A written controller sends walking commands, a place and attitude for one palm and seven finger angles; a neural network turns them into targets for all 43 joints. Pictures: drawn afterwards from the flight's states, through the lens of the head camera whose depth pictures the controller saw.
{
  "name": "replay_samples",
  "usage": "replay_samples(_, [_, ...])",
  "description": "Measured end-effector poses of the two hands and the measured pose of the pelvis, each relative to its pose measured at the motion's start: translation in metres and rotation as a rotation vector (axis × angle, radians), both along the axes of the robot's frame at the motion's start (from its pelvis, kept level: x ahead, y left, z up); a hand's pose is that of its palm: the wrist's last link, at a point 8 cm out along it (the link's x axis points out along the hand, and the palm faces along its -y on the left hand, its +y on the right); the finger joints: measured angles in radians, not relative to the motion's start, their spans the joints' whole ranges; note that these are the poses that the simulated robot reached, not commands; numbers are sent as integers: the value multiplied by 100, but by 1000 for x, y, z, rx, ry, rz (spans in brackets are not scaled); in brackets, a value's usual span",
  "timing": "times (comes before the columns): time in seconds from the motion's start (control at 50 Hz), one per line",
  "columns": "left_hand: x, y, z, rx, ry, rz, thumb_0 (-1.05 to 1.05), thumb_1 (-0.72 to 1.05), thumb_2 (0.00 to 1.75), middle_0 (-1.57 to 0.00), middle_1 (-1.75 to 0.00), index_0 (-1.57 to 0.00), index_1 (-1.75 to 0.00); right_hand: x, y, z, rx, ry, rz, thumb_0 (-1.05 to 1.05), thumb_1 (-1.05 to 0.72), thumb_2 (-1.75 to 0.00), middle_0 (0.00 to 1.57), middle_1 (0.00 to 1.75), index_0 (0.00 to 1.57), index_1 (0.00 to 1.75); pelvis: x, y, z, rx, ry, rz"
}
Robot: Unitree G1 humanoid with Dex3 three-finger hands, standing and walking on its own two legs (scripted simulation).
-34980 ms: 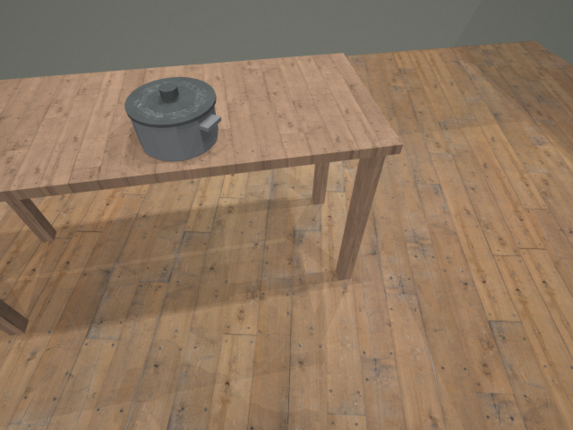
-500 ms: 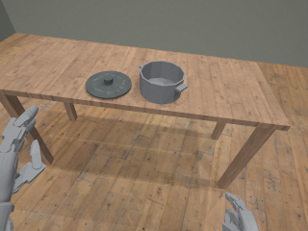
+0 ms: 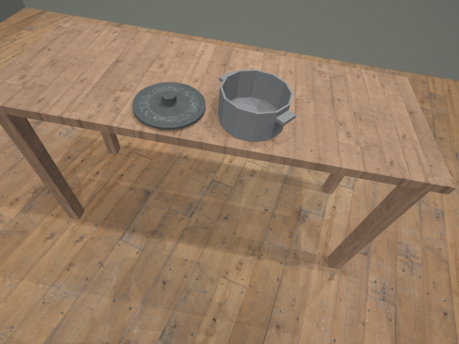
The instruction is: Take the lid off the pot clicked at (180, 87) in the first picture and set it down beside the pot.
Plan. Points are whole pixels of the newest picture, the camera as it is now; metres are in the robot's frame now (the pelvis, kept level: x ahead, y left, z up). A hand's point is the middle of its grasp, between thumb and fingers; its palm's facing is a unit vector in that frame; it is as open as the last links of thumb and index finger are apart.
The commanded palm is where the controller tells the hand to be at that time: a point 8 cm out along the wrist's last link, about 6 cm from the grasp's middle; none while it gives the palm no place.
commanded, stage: stop stepping back and stand still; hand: left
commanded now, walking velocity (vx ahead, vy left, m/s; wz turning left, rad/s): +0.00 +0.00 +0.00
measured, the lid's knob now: (169, 97) +0.73 +0.22 -0.03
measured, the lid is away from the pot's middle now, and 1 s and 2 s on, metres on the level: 0.24 0.24 0.24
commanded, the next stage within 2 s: let the arm hang, fingers relaxed in 0.68 s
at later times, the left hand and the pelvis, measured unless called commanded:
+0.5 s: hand out of the picture +0.07 +0.15 -0.18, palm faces +0.01 -0.98 -0.18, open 7.3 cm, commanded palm none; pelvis +0.03 -0.02 +0.00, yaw -1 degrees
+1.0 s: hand out of the picture +0.05 +0.14 -0.18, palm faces +0.02 -0.99 -0.17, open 7.3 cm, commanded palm none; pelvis +0.05 -0.03 +0.00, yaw -1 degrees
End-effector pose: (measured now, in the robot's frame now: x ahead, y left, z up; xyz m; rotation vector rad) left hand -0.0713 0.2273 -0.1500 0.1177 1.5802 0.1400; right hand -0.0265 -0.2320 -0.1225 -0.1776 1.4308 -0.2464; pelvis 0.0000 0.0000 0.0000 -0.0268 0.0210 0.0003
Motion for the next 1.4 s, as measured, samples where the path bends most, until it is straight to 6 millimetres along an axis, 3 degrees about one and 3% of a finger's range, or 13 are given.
replay_samples(0.12, [25,5,7,50,-42,-8,1,92,90,-20,-30,-20,-30,16,17,-14,63,-29,-11,2,-92,-90,20,30,21,30,8,0,1,7,-5,-6])
replay_samples(0.32, [104,-20,1,23,-211,-39,1,91,90,-19,-30,-20,-30,32,7,-17,62,-54,-38,3,-94,-90,20,30,21,30,23,-9,0,16,-11,-17])
replay_samples(0.46, [128,-22,-2,24,-244,-43,2,94,90,-20,-30,-20,-30,38,0,-14,46,-54,-49,2,-93,-90,20,30,20,30,31,-16,0,15,-12,-17])
replay_samples(0.94, [117,-38,-3,10,-157,-17,1,92,90,-20,-30,-20,-30,52,-7,-16,49,-21,-52,2,-93,-90,20,30,20,30,47,-25,0,18,-11,-20])
replay_samples(1.4, [125,-40,-3,18,-176,-20,1,92,90,-20,-30,-20,-30,49,-8,-17,55,-15,-68,1,-93,-90,20,30,20,30,50,-29,0,19,-18,-26])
